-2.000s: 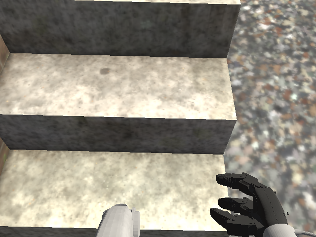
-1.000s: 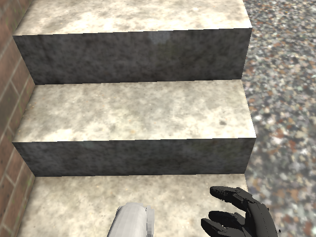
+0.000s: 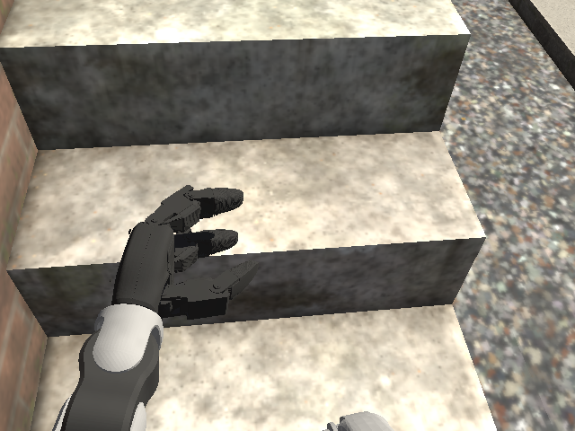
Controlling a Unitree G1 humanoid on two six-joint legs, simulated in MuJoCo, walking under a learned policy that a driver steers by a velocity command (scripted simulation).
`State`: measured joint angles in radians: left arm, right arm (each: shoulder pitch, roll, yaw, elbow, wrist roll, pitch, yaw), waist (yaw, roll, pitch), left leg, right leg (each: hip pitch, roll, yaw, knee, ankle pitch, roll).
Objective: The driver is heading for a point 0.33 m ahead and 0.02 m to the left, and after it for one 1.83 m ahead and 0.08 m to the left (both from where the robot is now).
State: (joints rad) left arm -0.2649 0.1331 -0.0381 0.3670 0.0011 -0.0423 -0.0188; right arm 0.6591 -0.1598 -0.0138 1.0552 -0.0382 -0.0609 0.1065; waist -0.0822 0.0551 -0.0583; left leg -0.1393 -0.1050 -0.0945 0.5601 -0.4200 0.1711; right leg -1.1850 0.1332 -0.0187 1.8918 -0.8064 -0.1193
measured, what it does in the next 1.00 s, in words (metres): climbs: right foot 0.20 m higher, then left foot 0.19 m higher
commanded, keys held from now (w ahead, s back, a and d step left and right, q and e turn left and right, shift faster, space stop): no key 1.00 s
